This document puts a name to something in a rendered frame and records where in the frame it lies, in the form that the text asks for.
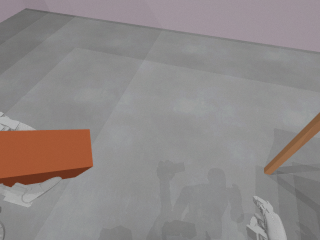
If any robot left hand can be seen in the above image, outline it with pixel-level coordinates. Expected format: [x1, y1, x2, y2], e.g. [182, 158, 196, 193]
[0, 112, 62, 208]

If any sponge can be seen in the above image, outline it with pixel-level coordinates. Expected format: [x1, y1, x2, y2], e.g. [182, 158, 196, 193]
[0, 129, 93, 187]

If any table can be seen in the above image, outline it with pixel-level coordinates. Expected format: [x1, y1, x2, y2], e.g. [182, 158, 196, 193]
[264, 112, 320, 175]

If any robot right hand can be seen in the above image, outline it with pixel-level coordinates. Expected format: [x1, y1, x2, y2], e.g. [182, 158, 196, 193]
[246, 196, 287, 240]

